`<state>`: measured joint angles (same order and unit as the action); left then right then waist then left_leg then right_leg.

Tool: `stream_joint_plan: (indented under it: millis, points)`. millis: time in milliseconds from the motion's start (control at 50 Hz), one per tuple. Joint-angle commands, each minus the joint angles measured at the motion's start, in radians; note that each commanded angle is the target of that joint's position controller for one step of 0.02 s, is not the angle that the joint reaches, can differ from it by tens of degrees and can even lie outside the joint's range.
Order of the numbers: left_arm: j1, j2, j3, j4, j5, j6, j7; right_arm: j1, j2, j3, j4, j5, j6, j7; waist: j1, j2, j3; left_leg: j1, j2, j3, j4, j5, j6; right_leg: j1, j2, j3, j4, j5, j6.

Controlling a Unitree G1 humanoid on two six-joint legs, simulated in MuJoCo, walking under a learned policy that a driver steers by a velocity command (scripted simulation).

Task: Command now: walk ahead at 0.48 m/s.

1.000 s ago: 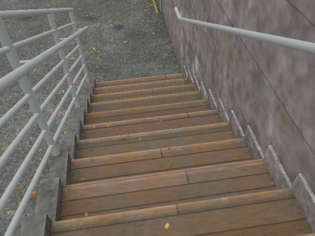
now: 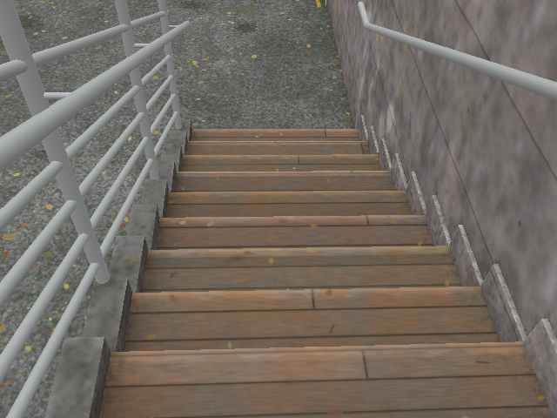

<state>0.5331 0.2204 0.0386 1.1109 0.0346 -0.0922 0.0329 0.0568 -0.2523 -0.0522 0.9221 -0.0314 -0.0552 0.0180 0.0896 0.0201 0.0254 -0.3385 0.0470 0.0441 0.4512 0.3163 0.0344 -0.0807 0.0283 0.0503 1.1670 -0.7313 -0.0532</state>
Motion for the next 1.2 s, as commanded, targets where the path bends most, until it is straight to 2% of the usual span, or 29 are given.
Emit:
stream_joint_plan:
  millis: [20, 60, 100, 140, 220, 260, 320, 420, 480, 500, 520, 540, 560, 580, 600, 660, 700, 740, 820, 900, 960, 1000, 1020, 1040, 1060, 1080, 1120, 1160, 1200]
  points:
    - [0.095, 0.026, 0.02, -0.039, -0.043, 0.001, 0.032, 0.582, -0.202, -0.045, 0.152, -0.052, -0.02, -0.002, -0.157, 0.311, -0.09, 0.794, 0.243, -0.146, 0.284, 0.764, 0.042, -0.718, 0.089, 0.095, 0.875, -0.184, -0.066]
    - [0.064, 0.068, 0.018, -0.039, -0.04, 0.001, 0.049, 0.524, -0.129, -0.027, 0.117, -0.003, -0.019, 0.008, -0.124, 0.043, -0.141, 0.667, 0.355, -0.312, 0.155, 0.496, 0.09, -0.884, 0.014, 0.064, 0.753, 0.08, -0.051]
    - [-0.05, 0.064, 0.017, -0.077, 0.028, 0.039, 0.011, 0.42, -0.132, -0.03, 0.072, 0.005, -0.025, -0.006, -0.097, 0.134, -0.103, 0.349, 0.398, -0.489, 0.033, -0.277, 0.252, -0.873, -0.082, 0.036, 0.643, 0.204, -0.03]
    - [-0.202, 0.073, 0.024, -0.098, 0.036, 0.064, -0.006, 0.363, -0.067, -0.001, 0.075, -0.002, -0.034, -0.007, -0.061, 0.031, 0.088, -0.005, 0.294, -0.427, -0.023, -0.456, 0.219, -0.793, -0.131, 0.078, 0.305, 0.466, -0.007]
    - [-0.252, 0.026, 0.012, -0.116, 0.029, 0.101, -0.033, 0.411, -0.11, -0.012, 0.08, 0.01, -0.038, -0.026, -0.032, 0.148, 0.031, -0.119, 0.188, -0.284, 0.003, -0.136, 0.182, -0.543, -0.087, -0.052, 0.023, 0.749, 0.033]
    - [-0.396, 0.056, 0.018, -0.161, 0.018, 0.07, -0.055, 0.468, -0.002, 0.011, 0.112, 0.044, -0.049, -0.044, -0.054, 0.01, 0.061, 0.006, 0.116, -0.26, 0.105, -0.467, 0.154, -0.701, -0.127, 0.017, -0.242, 1.059, -0.007]
    - [-0.513, 0.032, 0.009, -0.183, 0.024, 0.049, -0.066, 0.429, -0.007, 0.011, 0.085, 0.049, -0.058, -0.05, -0.095, -0.028, 0.074, -0.128, 0.061, -0.192, 0.152, -0.656, 0.139, -0.459, -0.062, -0.067, -0.455, 1.3, 0.015]
    - [-0.655, 0.005, -0.007, -0.287, -0.016, 0.03, -0.063, 0.543, 0.007, 0.018, 0.145, -0.008, -0.006, -0.066, -0.237, 0.08, 0.165, 0.098, 0.063, -0.203, 0.306, -0.382, 0.155, -0.509, -0.064, -0.07, -0.694, 1.031, 0.001]
    - [-0.458, 0.036, 0.012, -0.221, -0.02, 0.024, -0.045, 0.585, -0.017, 0.013, 0.171, -0.03, 0.03, -0.074, -0.178, 0.022, 0.115, 0.207, 0.078, -0.195, 0.569, -0.104, 0.183, -0.309, -0.054, -0.087, -0.811, 0.84, -0.053]
    - [-0.245, 0.047, 0.023, -0.163, -0.025, 0.028, -0.049, 0.568, -0.017, 0.014, 0.164, -0.026, 0.027, -0.076, -0.062, -0.023, 0.021, 0.152, 0.065, -0.184, 0.78, -0.081, 0.189, -0.079, -0.067, -0.071, -0.893, 0.916, -0.081]
    - [-0.077, 0.084, 0.035, -0.093, -0.022, 0.035, -0.048, 0.567, -0.05, 0.003, 0.184, -0.014, 0.022, -0.056, 0.005, -0.136, -0.087, -0.002, -0.019, -0.085, 1.059, -0.356, 0.156, 0.211, -0.071, -0.093, -0.835, 0.974, -0.085]
    - [0.04, 0.139, 0.039, -0.082, -0.005, 0.037, -0.054, 0.638, 0.034, 0.005, 0.154, 0.027, 0.013, -0.055, -0.027, -0.27, -0.258, -0.407, -0.11, -0.066, 1.499, -1.227, 0.095, 0.644, -0.321, 0.15, -0.409, 1.467, -0.205]
    - [0.129, 0.168, 0.05, -0.08, -0.035, 0.039, -0.064, 0.573, -0.056, -0.004, 0.102, 0.078, 0.003, -0.073, 0.087, -0.235, -0.417, -0.635, -0.106, -0.099, 1.613, -1.222, 0.086, 0.798, -0.464, 0.384, -0.475, 1.246, -0.336]
    - [0.063, 0.176, 0.052, -0.088, -0.034, 0.054, -0.034, 0.394, -0.072, -0.007, 0.041, 0.057, -0.003, -0.07, 0.076, -0.228, -0.267, -0.808, -0.082, -0.073, 1.519, -1.054, 0.064, 0.629, -0.493, 0.522, -0.726, 0.703, -0.39]
    - [-0.096, 0.082, 0.026, -0.137, -0.02, 0.062, -0.028, 0.26, -0.107, -0.023, 0.032, 0.008, 0.006, -0.058, 0.015, 0.019, -0.043, -0.743, -0.004, -0.109, 1.287, -0.877, 0.073, 0.342, -0.391, 0.398, -0.84, 0.469, -0.286]
    - [-0.134, 0.023, 0.001, -0.111, 0.002, 0.017, -0.027, 0.407, -0.025, -0.035, 0.115, -0.017, 0.044, -0.032, -0.122, -0.049, 0.07, -0.427, 0.042, -0.186, 0.93, -0.656, 0.043, -0.164, -0.284, 0.277, -0.776, 0.601, -0.223]
    - [-0.13, 0.077, 0.01, -0.099, -0.026, -0.011, -0.014, 0.321, 0.021, -0.028, 0.075, -0.012, 0.06, -0.014, -0.148, -0.123, 0.113, -0.284, 0.033, -0.099, 0.634, -0.486, -0.022, -0.33, -0.219, 0.19, -0.842, 0.725, -0.209]
    - [-0.076, 0.098, 0.019, -0.09, -0.003, -0.004, -0.019, 0.359, 0.016, -0.027, 0.091, -0.013, 0.075, -0.01, -0.16, -0.128, 0.029, -0.239, 0.031, -0.076, 0.688, -0.341, -0.016, -0.305, -0.235, 0.166, -0.773, 0.927, -0.217]
    - [-0.092, 0.042, -0.004, -0.099, -0.024, -0.026, -0.009, 0.089, -0.04, -0.035, 0.009, -0.01, 0.029, 0.016, -0.107, -0.058, 0.064, -0.247, 0.03, -0.096, 0.305, 0.11, 0.009, -0.315, -0.13, 0.126, -0.687, 0.461, -0.162]
    - [-0.033, 0.064, -0.009, -0.09, -0.028, 0.01, -0.002, -0.051, 0.022, 0.004, -0.04, -0.011, 0.022, 0.022, -0.007, -0.091, 0.101, -0.101, -0.004, -0.037, 0.128, 0.105, 0.002, -0.324, -0.117, 0.068, -0.555, 0.558, -0.128]
    - [0.014, 0.07, -0.004, -0.074, 0.001, 0.028, 0.025, -0.016, -0.025, 0.01, -0.029, 0.012, 0.005, -0.005, 0.026, -0.089, 0.138, -0.118, 0.036, -0.083, -0.084, 0.089, -0.004, -0.153, -0.109, 0.094, -0.384, 0.633, -0.113]
    - [0.023, 0.087, 0.003, -0.052, 0.012, 0.036, 0.04, 0.258, -0.054, 0.003, 0.078, 0.024, -0.018, -0.022, -0.08, -0.018, 0.071, 0.096, 0.046, -0.05, -0.27, 0.207, -0.003, -0.112, -0.082, 0.062, -0.08, 0.703, -0.106]
    - [0.019, 0.094, 0.002, -0.047, -0.013, 0.039, 0.033, 0.479, -0.08, -0.009, 0.162, 0.003, -0.02, -0.022, -0.163, 0.03, -0.035, 0.365, 0.022, 0.036, -0.268, 0.303, -0.017, -0.188, -0.032, 0.004, 0.148, 0.683, -0.088]
    - [0.17, 0.011, -0.001, -0.021, -0.047, 0.045, 0.025, 0.54, -0.159, -0.022, 0.196, -0.018, -0.023, -0.006, -0.111, 0.236, -0.117, 0.666, 0.161, -0.057, -0.012, 0.822, 0.017, -0.463, 0.101, -0.061, 0.498, -0.094, -0.043]
    - [0.285, 0.007, -0.006, -0.031, -0.108, 0.048, 0.045, 0.534, -0.175, -0.022, 0.165, -0.007, -0.015, 0.006, -0.087, 0.243, -0.309, 0.929, 0.339, -0.208, 0.292, 1.001, 0.124, -0.697, 0.094, -0.028, 0.771, -0.306, -0.016]
    - [0.189, 0.058, -0.009, -0.055, -0.101, 0.045, 0.055, 0.512, -0.134, -0.01, 0.127, 0.018, -0.005, 0.012, -0.149, 0.181, -0.377, 0.908, 0.388, -0.277, 0.248, 0.883, 0.184, -0.823, 0.055, 0.014, 0.832, -0.254, -0.016]
    - [-0.048, 0.058, -0.015, -0.126, -0.036, 0.072, 0.038, 0.334, -0.073, 0.02, 0.05, 0.02, 0.007, -0.035, -0.133, 0.114, -0.243, 0.534, 0.393, -0.327, 0.006, 0.141, 0.287, -0.852, -0.011, 0.019, 0.73, 0.028, 0.009]
    - [-0.165, 0.06, -0.018, -0.157, 0.021, 0.121, 0.029, 0.283, -0.03, 0.043, 0.026, 0.015, -0.005, -0.057, -0.112, 0.062, -0.106, 0.149, 0.36, -0.307, -0.099, 0.07, 0.317, -0.669, -0.029, 0.004, 0.616, 0.166, 0.019]
    - [-0.146, 0.032, -0.017, -0.14, 0.007, 0.132, 0.027, 0.267, -0.039, 0.052, 0.026, 0.011, -0.029, -0.052, -0.06, 0.035, -0.046, -0.031, 0.256, -0.198, -0.094, 0.155, 0.264, -0.554, -0.011, 0.028, 0.404, 0.389, 0.026]
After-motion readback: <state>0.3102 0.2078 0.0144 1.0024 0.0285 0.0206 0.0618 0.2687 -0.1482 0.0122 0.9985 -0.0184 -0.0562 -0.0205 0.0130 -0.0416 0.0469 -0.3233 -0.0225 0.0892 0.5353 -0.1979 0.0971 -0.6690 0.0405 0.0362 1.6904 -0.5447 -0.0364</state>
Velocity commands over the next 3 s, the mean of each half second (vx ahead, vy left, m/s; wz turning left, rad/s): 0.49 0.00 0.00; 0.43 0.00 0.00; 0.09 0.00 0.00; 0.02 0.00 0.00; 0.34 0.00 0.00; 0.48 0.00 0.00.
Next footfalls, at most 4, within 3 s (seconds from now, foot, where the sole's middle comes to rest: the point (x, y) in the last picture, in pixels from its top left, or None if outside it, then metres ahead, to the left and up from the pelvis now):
0.52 right None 0.43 -0.06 -0.96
1.02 left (246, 382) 0.74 0.16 -1.11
1.44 right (306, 385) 0.74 -0.03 -1.11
2.68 right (340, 316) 1.09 -0.15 -1.26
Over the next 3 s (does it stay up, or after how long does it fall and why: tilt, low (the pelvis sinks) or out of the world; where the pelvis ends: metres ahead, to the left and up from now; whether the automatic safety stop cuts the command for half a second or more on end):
stays up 1.11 -0.08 -0.52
